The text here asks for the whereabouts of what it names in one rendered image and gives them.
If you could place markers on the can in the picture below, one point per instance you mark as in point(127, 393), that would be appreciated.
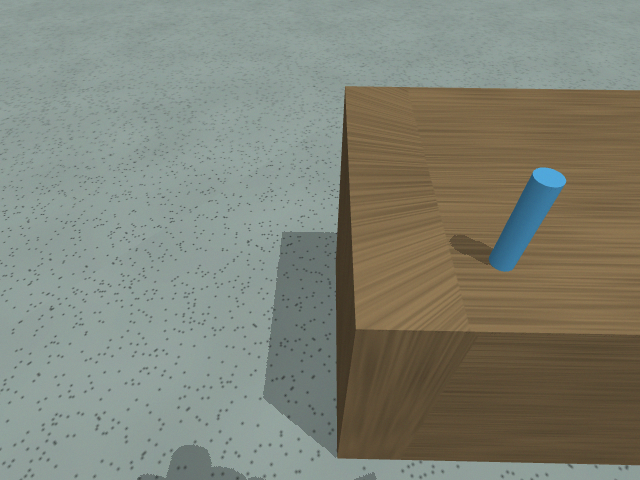
point(537, 198)

